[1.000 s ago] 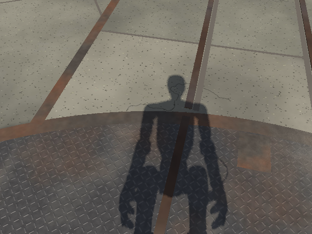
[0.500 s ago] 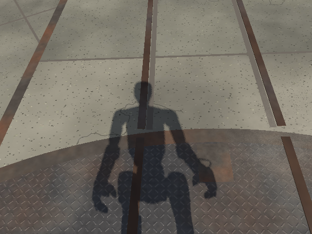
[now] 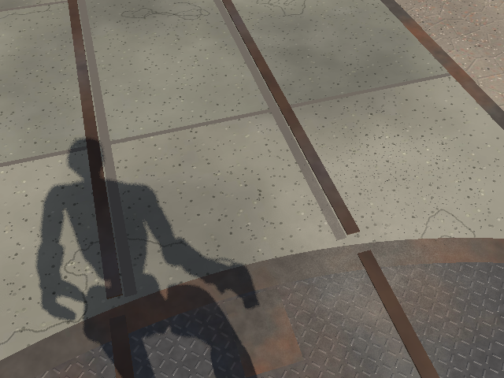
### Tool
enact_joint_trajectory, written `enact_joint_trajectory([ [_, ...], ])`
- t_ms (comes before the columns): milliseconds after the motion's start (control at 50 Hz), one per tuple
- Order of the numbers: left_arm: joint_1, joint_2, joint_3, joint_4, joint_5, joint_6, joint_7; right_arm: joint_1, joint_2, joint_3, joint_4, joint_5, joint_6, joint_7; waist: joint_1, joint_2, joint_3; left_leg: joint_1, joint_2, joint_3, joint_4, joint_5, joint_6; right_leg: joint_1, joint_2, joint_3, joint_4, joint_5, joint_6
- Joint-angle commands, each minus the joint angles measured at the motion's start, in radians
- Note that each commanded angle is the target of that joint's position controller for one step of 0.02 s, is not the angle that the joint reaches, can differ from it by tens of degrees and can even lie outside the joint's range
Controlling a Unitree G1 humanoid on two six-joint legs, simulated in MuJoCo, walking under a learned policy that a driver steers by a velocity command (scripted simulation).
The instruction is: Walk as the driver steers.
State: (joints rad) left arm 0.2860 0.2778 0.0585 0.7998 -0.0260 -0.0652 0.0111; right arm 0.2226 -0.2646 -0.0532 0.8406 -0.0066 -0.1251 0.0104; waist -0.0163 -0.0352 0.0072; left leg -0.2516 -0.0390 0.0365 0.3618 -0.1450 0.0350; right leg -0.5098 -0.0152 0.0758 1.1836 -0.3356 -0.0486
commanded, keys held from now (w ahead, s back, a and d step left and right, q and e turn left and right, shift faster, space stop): w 0.28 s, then w+q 0.72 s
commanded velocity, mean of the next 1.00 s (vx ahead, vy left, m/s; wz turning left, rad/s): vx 0.50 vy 0.00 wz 0.21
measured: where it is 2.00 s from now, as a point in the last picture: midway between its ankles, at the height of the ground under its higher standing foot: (212, 214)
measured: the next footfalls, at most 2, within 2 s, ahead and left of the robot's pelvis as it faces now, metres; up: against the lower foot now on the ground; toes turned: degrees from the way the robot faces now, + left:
right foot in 0.32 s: +0.33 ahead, -0.17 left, +0.00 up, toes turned -4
left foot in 0.88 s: +0.61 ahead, +0.09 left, +0.00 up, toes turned +16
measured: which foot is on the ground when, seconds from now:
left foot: down 0.00-0.32, up 0.34-0.86, down 0.88-1.00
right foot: up 0.00-0.30, down 0.32-0.88, up 0.90-1.00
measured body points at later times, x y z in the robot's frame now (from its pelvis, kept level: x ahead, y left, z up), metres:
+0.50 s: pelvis +0.27 -0.08 +0.00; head +0.29 -0.09 +0.45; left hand +0.37 +0.19 -0.10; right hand +0.35 -0.35 -0.13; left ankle +0.26 +0.09 -0.65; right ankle +0.29 -0.16 -0.74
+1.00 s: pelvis +0.54 +0.00 -0.01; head +0.57 +0.02 +0.43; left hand +0.56 +0.29 -0.13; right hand +0.75 -0.22 -0.12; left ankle +0.57 +0.08 -0.74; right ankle +0.46 -0.17 -0.63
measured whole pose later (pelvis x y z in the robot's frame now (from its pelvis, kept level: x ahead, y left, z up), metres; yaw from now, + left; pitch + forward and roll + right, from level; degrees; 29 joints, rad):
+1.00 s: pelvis +0.54 +0.00 -0.01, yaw +18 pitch +2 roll +0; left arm 0.24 0.28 0.05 0.79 -0.02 -0.12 0.01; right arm 0.19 -0.28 -0.08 0.72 0.01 -0.05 0.04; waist 0.00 -0.01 0.05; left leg -0.38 -0.10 0.02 0.53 -0.18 0.10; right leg -0.40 -0.05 0.03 1.26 -0.39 0.00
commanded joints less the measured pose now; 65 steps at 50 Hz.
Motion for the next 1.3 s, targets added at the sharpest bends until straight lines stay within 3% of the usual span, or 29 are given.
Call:
enact_joint_trajectory([
  [20, 0.016, -0.001, -0.005, -0.072, 0.007, -0.007, -0.006, 0.025, -0.086, -0.017, -0.017, 0.006, -0.016, 0.009, 0.019, 0.097, 0.004, 0.101, 0.266, -0.246, -0.227, 0.106, 0.200, -0.158, -0.088, 0.027, -0.082, 0.057, 0.003],
  [80, -0.083, -0.002, -0.019, -0.118, 0.024, -0.017, -0.015, 0.042, -0.137, -0.029, -0.002, 0.014, -0.011, 0.006, 0.007, 0.078, 0.010, 0.106, 0.269, -0.177, -0.243, 0.203, 0.207, -0.176, -0.110, -0.008, -0.273, 0.194, 0.018],
  [140, -0.191, -0.001, -0.028, -0.147, 0.016, -0.027, -0.029, 0.075, -0.159, -0.028, 0.011, 0.026, 0.002, 0.003, -0.028, 0.092, 0.023, 0.082, 0.231, -0.096, -0.229, 0.201, 0.171, -0.093, -0.081, -0.060, -0.464, 0.330, 0.022],
  [220, -0.294, 0.035, -0.022, -0.198, 0.004, -0.029, -0.042, 0.150, -0.183, -0.027, 0.047, 0.038, 0.021, 0.004, -0.051, 0.115, 0.043, 0.174, 0.282, -0.113, -0.190, 0.152, 0.142, -0.064, -0.055, -0.073, -0.584, 0.302, 0.000],
  [260, -0.275, 0.060, -0.011, -0.204, 0.006, -0.032, -0.048, 0.151, -0.196, -0.028, 0.055, 0.039, 0.035, 0.002, -0.019, 0.125, 0.030, 0.217, 0.300, -0.112, -0.126, 0.232, 0.121, 0.005, -0.029, -0.094, -0.636, 0.247, -0.028],
  [300, -0.044, 0.131, 0.031, -0.139, 0.015, -0.033, -0.038, 0.152, -0.170, -0.015, 0.054, 0.033, 0.044, -0.002, 0.100, 0.101, -0.101, 0.148, 0.226, -0.047, 0.167, 0.469, 0.074, 0.348, 0.012, -0.117, -0.680, 0.241, -0.076],
  [320, 0.157, 0.225, 0.060, -0.109, 0.029, -0.028, -0.023, 0.147, -0.118, 0.010, 0.019, 0.007, 0.039, -0.003, 0.176, -0.033, -0.256, -0.070, 0.158, 0.003, 0.515, 0.209, 0.030, 0.657, -0.208, 0.124, -0.673, 0.264, -0.147],
  [340, 0.190, 0.292, 0.068, -0.102, 0.037, -0.022, -0.025, 0.270, 0.009, 0.047, 0.009, 0.017, 0.017, 0.003, 0.107, -0.290, -0.379, -0.421, 0.001, -0.042, 0.840, -0.409, -0.013, 0.907, -0.424, 0.576, -0.808, 0.117, -0.291],
  [360, 0.195, 0.186, 0.046, -0.099, 0.030, -0.026, -0.028, 0.217, -0.120, 0.014, 0.026, 0.046, 0.004, 0.004, 0.144, -0.155, -0.332, -0.518, 0.042, -0.169, 0.958, -0.414, 0.000, 0.842, -0.406, 0.608, -0.866, 0.030, -0.270],
  [380, 0.121, 0.145, 0.030, -0.104, 0.024, -0.032, -0.028, 0.134, -0.158, -0.002, -0.003, 0.063, 0.001, 0.003, 0.122, -0.115, -0.192, -0.558, 0.087, -0.157, 0.957, -0.314, 0.014, 0.713, -0.373, 0.435, -0.876, 0.088, -0.221],
  [400, 0.039, 0.108, 0.019, -0.111, 0.023, -0.035, -0.032, 0.094, -0.144, -0.002, -0.006, 0.053, 0.007, -0.004, 0.085, -0.050, -0.135, -0.513, 0.132, -0.139, 0.911, -0.223, 0.007, 0.585, -0.324, 0.311, -0.903, 0.170, -0.191],
  [420, -0.018, 0.072, 0.010, -0.113, 0.025, -0.040, -0.037, 0.080, -0.130, -0.008, -0.005, 0.038, 0.020, -0.009, 0.054, -0.047, -0.079, -0.477, 0.157, -0.138, 0.857, -0.164, 0.001, 0.488, -0.278, 0.212, -0.942, 0.215, -0.170],
  [460, -0.052, 0.051, 0.011, -0.096, 0.035, -0.058, -0.041, 0.118, -0.087, -0.008, 0.005, 0.038, 0.052, -0.008, 0.009, -0.065, -0.053, -0.383, 0.176, -0.143, 0.825, -0.090, -0.008, 0.383, -0.243, 0.101, -1.007, 0.289, -0.156],
  [560, -0.016, 0.077, 0.027, -0.035, 0.045, -0.069, -0.019, 0.042, -0.054, -0.014, -0.033, 0.034, 0.074, -0.006, 0.003, -0.017, 0.013, -0.484, 0.155, -0.182, 0.684, 0.086, -0.022, 0.393, -0.233, -0.080, -1.049, 0.462, -0.147],
  [640, -0.001, 0.107, 0.033, -0.011, 0.039, -0.060, -0.002, -0.084, -0.035, -0.006, -0.078, 0.025, 0.069, 0.017, 0.042, -0.008, 0.053, -0.466, 0.140, -0.112, 0.453, 0.250, -0.013, 0.419, -0.220, -0.185, -1.069, 0.440, -0.115],
  [760, 0.090, 0.139, 0.043, 0.041, 0.020, -0.021, 0.008, -0.255, -0.021, 0.005, -0.185, 0.028, 0.065, 0.057, 0.097, 0.004, 0.101, -0.535, 0.122, -0.009, 0.304, 0.135, 0.033, 0.622, -0.280, -0.249, -0.982, 0.568, -0.097],
  [820, 0.058, 0.182, 0.053, 0.030, 0.014, 0.000, 0.019, -0.203, -0.056, -0.015, -0.210, 0.032, 0.071, 0.067, 0.037, -0.054, 0.024, -0.358, 0.034, 0.085, 0.294, -0.014, 0.085, 0.645, -0.277, -0.292, -0.808, 1.023, -0.066],
  [860, 0.024, 0.202, 0.055, 0.019, 0.008, 0.013, 0.027, 0.037, -0.141, -0.063, -0.163, 0.037, 0.074, 0.055, -0.103, -0.062, -0.110, -0.015, -0.046, 0.100, 0.216, -0.004, 0.148, 0.552, -0.237, -0.319, -0.474, 1.136, -0.029],
  [880, 0.025, 0.186, 0.046, -0.002, 0.018, 0.004, 0.030, 0.192, -0.228, -0.099, -0.129, 0.031, 0.084, 0.031, -0.170, 0.027, -0.196, 0.294, 0.054, -0.091, 0.170, 0.019, 0.203, 0.307, -0.190, -0.315, -0.172, 0.820, 0.016],
  [900, 0.112, 0.021, -0.003, -0.057, 0.043, -0.032, 0.011, 0.143, -0.332, -0.113, -0.159, 0.032, 0.081, 0.018, -0.039, 0.309, -0.288, 0.647, 0.342, -0.693, 0.078, -0.011, 0.416, -0.167, 0.047, -0.222, 0.247, -0.179, 0.091],
  [920, 0.030, 0.103, 0.007, -0.081, 0.007, -0.085, -0.011, 0.194, -0.257, -0.088, -0.166, 0.017, 0.074, 0.019, -0.110, 0.189, -0.421, 0.700, 0.394, -0.890, -0.061, -0.111, 0.448, -0.285, 0.049, 0.036, 0.333, -0.220, 0.067],
  [940, -0.069, 0.134, 0.015, -0.112, -0.029, -0.101, -0.019, 0.170, -0.191, -0.073, -0.158, 0.012, 0.065, 0.019, -0.115, 0.133, -0.280, 0.607, 0.351, -0.711, -0.060, -0.068, 0.379, -0.342, -0.007, 0.043, 0.287, -0.142, 0.039],
  [960, -0.082, 0.119, 0.010, -0.118, -0.015, -0.103, -0.013, 0.096, -0.153, -0.062, -0.164, 0.022, 0.057, 0.023, -0.053, 0.032, -0.159, 0.427, 0.298, -0.567, -0.061, 0.037, 0.328, -0.306, -0.055, 0.033, 0.163, -0.066, 0.031],
  [980, -0.085, 0.126, 0.018, -0.105, 0.015, -0.094, -0.002, 0.027, -0.113, -0.050, -0.181, 0.025, 0.053, 0.022, -0.014, 0.014, -0.116, 0.295, 0.254, -0.472, -0.070, 0.125, 0.293, -0.235, -0.091, 0.024, 0.068, -0.032, 0.036],
  [1000, -0.064, 0.131, 0.025, -0.104, 0.029, -0.080, -0.002, -0.009, -0.101, -0.043, -0.199, 0.018, 0.053, 0.018, 0.018, 0.026, -0.080, 0.191, 0.226, -0.424, -0.095, 0.186, 0.286, -0.168, -0.105, 0.023, 0.023, -0.006, 0.045],
  [1060, -0.042, 0.093, 0.020, -0.109, 0.041, -0.046, -0.003, -0.002, -0.126, -0.049, -0.197, 0.016, 0.045, 0.007, 0.047, 0.039, -0.057, 0.058, 0.202, -0.337, -0.136, 0.327, 0.287, -0.108, -0.109, -0.013, -0.105, 0.055, 0.087],
  [1160, -0.214, 0.041, -0.006, -0.147, 0.037, -0.044, -0.011, 0.076, -0.142, -0.047, -0.153, 0.023, 0.049, -0.011, -0.028, 0.097, -0.024, 0.008, 0.123, -0.198, -0.133, 0.286, 0.202, -0.051, -0.067, -0.056, -0.474, 0.396, 0.097],
  [1240, -0.324, 0.062, -0.003, -0.180, 0.019, -0.055, -0.030, 0.143, -0.157, -0.045, -0.122, 0.026, 0.051, -0.008, -0.080, 0.121, 0.008, 0.099, 0.181, -0.264, -0.106, 0.152, 0.192, -0.061, -0.039, -0.051, -0.615, 0.447, 0.069],
  [1300, -0.339, 0.088, 0.006, -0.200, 0.021, -0.067, -0.043, 0.163, -0.164, -0.047, -0.106, 0.024, 0.059, -0.013, -0.070, 0.129, 0.016, 0.219, 0.239, -0.325, -0.045, 0.199, 0.177, -0.088, -0.026, -0.046, -0.672, 0.329, 0.025],
])
Keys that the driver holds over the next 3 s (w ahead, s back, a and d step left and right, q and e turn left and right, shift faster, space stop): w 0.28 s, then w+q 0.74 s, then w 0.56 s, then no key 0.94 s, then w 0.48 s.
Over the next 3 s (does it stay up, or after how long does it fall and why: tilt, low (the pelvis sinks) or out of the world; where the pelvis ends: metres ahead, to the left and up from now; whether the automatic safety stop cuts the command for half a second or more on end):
stays up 1.17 0.23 0.00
